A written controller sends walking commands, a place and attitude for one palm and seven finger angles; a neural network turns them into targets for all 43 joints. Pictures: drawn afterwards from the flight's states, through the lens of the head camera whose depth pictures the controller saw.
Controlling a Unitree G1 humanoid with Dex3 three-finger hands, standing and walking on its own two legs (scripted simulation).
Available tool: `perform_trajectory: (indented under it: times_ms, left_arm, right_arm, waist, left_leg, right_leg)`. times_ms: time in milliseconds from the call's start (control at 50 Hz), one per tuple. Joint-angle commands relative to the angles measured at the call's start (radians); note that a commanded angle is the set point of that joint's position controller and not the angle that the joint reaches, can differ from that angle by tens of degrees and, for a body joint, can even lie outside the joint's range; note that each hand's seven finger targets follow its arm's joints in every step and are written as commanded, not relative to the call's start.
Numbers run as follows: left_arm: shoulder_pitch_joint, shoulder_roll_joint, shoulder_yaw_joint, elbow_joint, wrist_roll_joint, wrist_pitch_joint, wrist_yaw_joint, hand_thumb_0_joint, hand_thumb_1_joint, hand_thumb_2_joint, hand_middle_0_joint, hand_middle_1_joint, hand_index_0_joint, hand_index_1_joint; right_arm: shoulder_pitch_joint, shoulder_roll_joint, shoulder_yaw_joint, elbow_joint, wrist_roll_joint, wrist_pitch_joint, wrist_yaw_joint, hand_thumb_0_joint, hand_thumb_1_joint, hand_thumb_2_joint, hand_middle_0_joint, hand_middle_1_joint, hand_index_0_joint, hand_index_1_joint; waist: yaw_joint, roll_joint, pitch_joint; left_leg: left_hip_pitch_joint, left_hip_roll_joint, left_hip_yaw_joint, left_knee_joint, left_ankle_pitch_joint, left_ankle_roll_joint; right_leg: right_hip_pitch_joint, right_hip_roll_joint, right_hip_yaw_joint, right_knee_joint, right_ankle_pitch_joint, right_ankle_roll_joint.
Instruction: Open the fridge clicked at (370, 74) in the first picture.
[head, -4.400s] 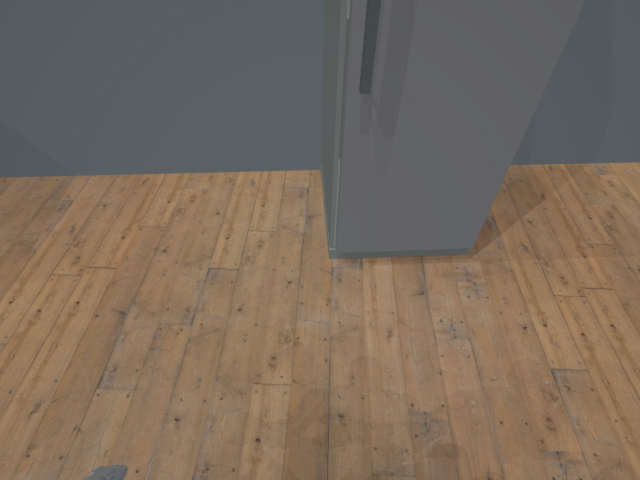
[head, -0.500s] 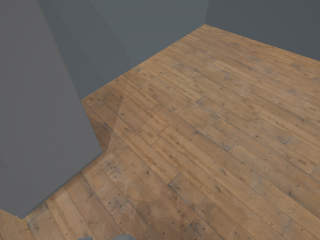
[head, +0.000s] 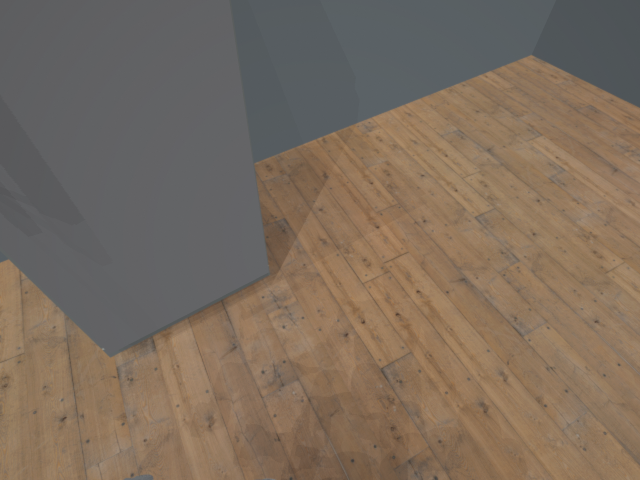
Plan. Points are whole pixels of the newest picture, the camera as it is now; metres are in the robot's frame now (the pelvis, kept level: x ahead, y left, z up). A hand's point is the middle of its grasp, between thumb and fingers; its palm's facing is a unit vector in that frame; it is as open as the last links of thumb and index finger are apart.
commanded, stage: turn to face it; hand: left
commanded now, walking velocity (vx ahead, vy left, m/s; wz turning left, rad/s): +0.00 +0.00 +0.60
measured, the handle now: out of the picture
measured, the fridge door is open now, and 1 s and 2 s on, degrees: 0 0 0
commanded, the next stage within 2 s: take the last steps up to it in 0.88 s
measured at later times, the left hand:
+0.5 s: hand out of the picture -0.06 +0.23 -0.19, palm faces +0.36 -0.91 -0.23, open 7.4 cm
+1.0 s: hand out of the picture -0.06 +0.19 -0.15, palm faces +0.49 -0.83 -0.26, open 7.3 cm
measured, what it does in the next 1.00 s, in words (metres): steps on the spot, turning left: right foot, then left foot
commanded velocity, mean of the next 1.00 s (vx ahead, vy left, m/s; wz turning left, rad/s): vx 0.01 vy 0.00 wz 0.40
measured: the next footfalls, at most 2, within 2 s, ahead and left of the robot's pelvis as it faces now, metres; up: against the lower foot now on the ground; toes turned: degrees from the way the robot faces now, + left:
right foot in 0.08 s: +0.04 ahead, -0.16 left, +0.00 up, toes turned +1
left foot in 0.44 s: -0.02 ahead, +0.13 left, +0.00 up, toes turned +23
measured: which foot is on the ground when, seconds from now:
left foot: down 0.00-0.06, up 0.08-0.42, down 0.44-0.90, up 0.92-1.00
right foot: up 0.00-0.06, down 0.08-0.44, up 0.46-0.86, down 0.88-1.00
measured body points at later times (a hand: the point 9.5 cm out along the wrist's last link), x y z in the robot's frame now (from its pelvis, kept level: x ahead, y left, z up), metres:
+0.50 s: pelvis -0.03 +0.01 -0.01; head +0.00 +0.05 +0.43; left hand -0.08 +0.27 -0.17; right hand +0.15 -0.21 -0.13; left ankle -0.06 +0.11 -0.74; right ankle -0.01 -0.15 -0.70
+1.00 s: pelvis -0.04 -0.02 +0.00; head -0.02 -0.04 +0.45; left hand -0.08 +0.23 -0.13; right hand +0.11 -0.21 -0.16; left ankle -0.10 +0.10 -0.68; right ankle +0.01 -0.11 -0.73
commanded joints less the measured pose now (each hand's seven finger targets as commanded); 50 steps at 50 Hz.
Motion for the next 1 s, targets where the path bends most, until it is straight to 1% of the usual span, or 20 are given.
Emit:
perform_trajectory:
  times_ms: [0,20,40,60,120,160,280,360,380,400,420,440,520,720,800,840,860,880,900,980]
  left_arm:
    - [0.110,0.075,0.010,-0.058,-0.008,-0.041,0.010,0.000,0.900,0.900,-0.200,-0.300,-0.200,-0.300]
    - [0.167,0.107,0.018,-0.051,-0.003,-0.047,0.014,0.000,0.900,0.900,-0.200,-0.300,-0.200,-0.300]
    - [0.172,0.199,0.035,-0.061,0.017,-0.055,0.022,0.000,0.900,0.900,-0.200,-0.300,-0.200,-0.300]
    - [0.097,0.241,0.029,-0.093,0.015,-0.048,0.023,0.000,0.900,0.900,-0.200,-0.300,-0.200,-0.300]
    - [-0.053,0.147,0.011,-0.116,0.011,-0.060,0.025,0.000,0.900,0.900,-0.200,-0.300,-0.200,-0.300]
    - [-0.036,0.129,0.001,-0.110,0.015,-0.067,0.023,0.000,0.900,0.900,-0.200,-0.300,-0.200,-0.300]
    - [0.087,0.191,0.017,-0.058,0.021,-0.056,0.017,0.000,0.900,0.900,-0.200,-0.300,-0.200,-0.300]
    - [0.086,0.214,0.028,-0.050,0.017,-0.049,0.013,0.000,0.900,0.900,-0.200,-0.300,-0.200,-0.300]
    - [0.078,0.198,0.029,-0.049,0.009,-0.044,0.010,0.000,0.900,0.900,-0.200,-0.300,-0.200,-0.300]
    - [0.091,0.153,0.023,-0.073,-0.001,-0.037,0.005,0.000,0.900,0.900,-0.200,-0.300,-0.200,-0.300]
    - [0.038,0.083,-0.001,-0.119,0.000,-0.037,0.000,0.000,0.900,0.900,-0.200,-0.300,-0.200,-0.300]
    - [-0.039,0.102,-0.002,-0.114,0.009,-0.022,0.014,0.000,0.900,0.900,-0.200,-0.300,-0.200,-0.300]
    - [0.001,0.093,0.009,-0.049,0.004,-0.026,-0.006,0.000,0.900,0.900,-0.200,-0.300,-0.200,-0.300]
    - [-0.027,0.060,-0.012,-0.048,-0.001,-0.026,0.005,0.000,0.900,0.900,-0.200,-0.300,-0.200,-0.300]
    - [0.056,0.056,-0.014,-0.024,-0.006,-0.040,0.012,0.000,0.900,0.900,-0.200,-0.300,-0.200,-0.300]
    - [0.104,0.096,-0.009,-0.007,0.000,-0.058,0.020,0.000,0.900,0.900,-0.200,-0.300,-0.200,-0.300]
    - [0.108,0.165,0.004,-0.006,0.014,-0.068,0.026,0.000,0.900,0.900,-0.200,-0.300,-0.200,-0.300]
    - [0.098,0.214,0.009,-0.027,0.016,-0.065,0.023,0.000,0.900,0.900,-0.200,-0.300,-0.200,-0.300]
    - [0.073,0.194,0.014,-0.035,0.009,-0.067,0.026,0.000,0.900,0.900,-0.200,-0.300,-0.200,-0.300]
    - [-0.009,0.108,-0.005,-0.037,0.010,-0.072,0.022,0.000,0.900,0.900,-0.200,-0.300,-0.200,-0.300]
  right_arm:
    - [-0.038,-0.204,-0.066,-0.081,0.000,-0.009,-0.006,0.000,-0.900,-0.900,0.200,0.300,0.200,0.300]
    - [-0.056,-0.176,-0.064,-0.093,0.007,-0.006,-0.001,0.000,-0.900,-0.900,0.200,0.300,0.200,0.300]
    - [-0.043,-0.097,-0.055,-0.114,0.014,-0.003,0.004,0.000,-0.900,-0.900,0.200,0.300,0.200,0.300]
    - [-0.055,-0.106,-0.055,-0.130,0.000,-0.003,0.005,0.000,-0.900,-0.900,0.200,0.300,0.200,0.300]
    - [-0.034,-0.122,-0.061,-0.081,-0.006,0.019,0.019,0.000,-0.900,-0.900,0.200,0.300,0.200,0.300]
    - [-0.013,-0.103,-0.050,-0.066,-0.001,0.016,0.025,0.000,-0.900,-0.900,0.200,0.300,0.200,0.300]
    - [-0.122,-0.079,-0.029,-0.093,0.009,0.011,0.025,0.000,-0.900,-0.900,0.200,0.300,0.200,0.300]
    - [-0.048,-0.093,-0.022,-0.076,0.011,-0.010,0.016,0.000,-0.900,-0.900,0.200,0.300,0.200,0.300]
    - [-0.001,-0.121,-0.029,-0.065,0.009,-0.018,0.017,0.000,-0.900,-0.900,0.200,0.300,0.200,0.300]
    - [0.053,-0.223,-0.052,-0.061,0.003,-0.030,0.012,0.000,-0.900,-0.900,0.200,0.300,0.200,0.300]
    - [0.121,-0.317,-0.073,-0.048,0.006,-0.029,0.004,0.000,-0.900,-0.900,0.200,0.300,0.200,0.300]
    - [0.174,-0.292,-0.069,-0.011,0.007,-0.030,-0.009,0.000,-0.900,-0.900,0.200,0.300,0.200,0.300]
    - [-0.023,-0.193,-0.031,-0.056,0.000,-0.036,-0.025,0.000,-0.900,-0.900,0.200,0.300,0.200,0.300]
    - [0.024,-0.179,-0.031,-0.028,-0.004,-0.026,-0.027,0.000,-0.900,-0.900,0.200,0.300,0.200,0.300]
    - [-0.007,-0.170,-0.031,-0.025,-0.001,-0.021,-0.022,0.000,-0.900,-0.900,0.200,0.300,0.200,0.300]
    - [-0.008,-0.125,-0.026,-0.020,0.013,-0.024,-0.016,0.000,-0.900,-0.900,0.200,0.300,0.200,0.300]
    - [0.012,-0.063,-0.015,-0.031,0.020,-0.026,-0.010,0.000,-0.900,-0.900,0.200,0.300,0.200,0.300]
    - [-0.009,-0.063,-0.017,-0.051,0.014,-0.013,-0.011,0.000,-0.900,-0.900,0.200,0.300,0.200,0.300]
    - [-0.013,-0.094,-0.027,-0.040,0.003,0.007,-0.015,0.000,-0.900,-0.900,0.200,0.300,0.200,0.300]
    - [0.051,-0.075,-0.028,0.031,0.002,0.014,0.000,0.000,-0.900,-0.900,0.200,0.300,0.200,0.300]
  waist:
    - [0.040,0.130,-0.129]
    - [0.070,0.056,-0.132]
    - [0.074,-0.230,-0.102]
    - [0.064,-0.309,-0.053]
    - [-0.006,-0.204,0.043]
    - [-0.005,-0.205,0.020]
    - [0.073,-0.246,-0.020]
    - [0.045,-0.243,-0.103]
    - [0.017,-0.162,-0.125]
    - [-0.013,0.080,-0.172]
    - [-0.052,0.335,-0.168]
    - [-0.085,0.265,-0.185]
    - [0.009,0.162,-0.084]
    - [-0.010,0.123,-0.086]
    - [0.033,0.113,-0.087]
    - [0.057,0.009,-0.102]
    - [0.051,-0.206,-0.099]
    - [0.062,-0.259,-0.059]
    - [0.058,-0.301,-0.054]
    - [0.007,-0.154,-0.004]
  left_leg:
    - [0.034,0.182,-0.308,-0.127,-0.014,0.081]
    - [-0.071,0.124,-0.255,-0.041,-0.109,0.028]
    - [-0.284,-0.019,-0.103,0.205,-0.300,-0.057]
    - [-0.294,-0.043,-0.028,0.446,-0.398,-0.078]
    - [-0.240,0.035,-0.026,0.726,-0.262,-0.080]
    - [-0.222,0.040,0.017,0.693,-0.240,-0.100]
    - [-0.122,0.043,0.106,0.382,-0.325,-0.109]
    - [0.046,0.026,0.151,0.089,-0.218,-0.090]
    - [0.182,0.039,0.125,-0.063,-0.083,-0.077]
    - [0.377,0.220,-0.110,-0.124,0.174,-0.001]
    - [0.439,0.440,-0.352,-0.123,0.583,0.131]
    - [0.383,0.420,-0.324,-0.127,0.518,0.144]
    - [0.226,0.259,-0.153,-0.151,0.310,0.100]
    - [0.246,0.257,-0.236,-0.154,0.294,0.139]
    - [0.149,0.222,-0.255,-0.113,0.255,0.112]
    - [0.035,0.140,-0.196,-0.006,0.084,0.032]
    - [-0.118,0.016,-0.062,0.156,-0.163,-0.037]
    - [-0.132,-0.032,-0.029,0.344,-0.422,-0.062]
    - [-0.126,0.001,-0.074,0.476,-0.430,-0.057]
    - [-0.132,0.034,-0.024,0.668,-0.240,-0.077]
  right_leg:
    - [0.178,0.030,-0.027,-0.296,0.097,-0.019]
    - [0.297,-0.027,0.013,-0.461,0.137,-0.041]
    - [0.374,-0.290,0.303,-0.615,-0.022,-0.136]
    - [0.212,-0.447,0.383,-0.648,-0.027,-0.212]
    - [0.050,-0.308,0.159,-0.573,0.130,-0.174]
    - [0.115,-0.265,0.044,-0.515,0.288,-0.165]
    - [0.240,-0.315,-0.022,-0.445,0.468,-0.183]
    - [0.272,-0.307,-0.086,-0.298,0.599,-0.136]
    - [0.200,-0.284,-0.127,-0.192,0.548,-0.088]
    - [-0.022,-0.193,-0.174,0.006,0.293,-0.014]
    - [-0.240,-0.091,-0.141,0.194,-0.245,0.036]
    - [-0.218,-0.090,-0.030,0.296,-0.217,0.014]
    - [-0.177,-0.080,-0.007,0.333,0.011,0.016]
    - [-0.042,-0.012,-0.011,0.008,-0.017,0.008]
    - [0.137,0.021,-0.028,-0.226,0.104,-0.012]
    - [0.307,-0.050,0.027,-0.463,0.255,-0.029]
    - [0.371,-0.261,0.249,-0.524,0.300,-0.107]
    - [0.256,-0.415,0.332,-0.560,0.370,-0.210]
    - [0.172,-0.391,0.322,-0.577,0.308,-0.234]
    - [0.133,-0.248,0.105,-0.559,0.224,-0.185]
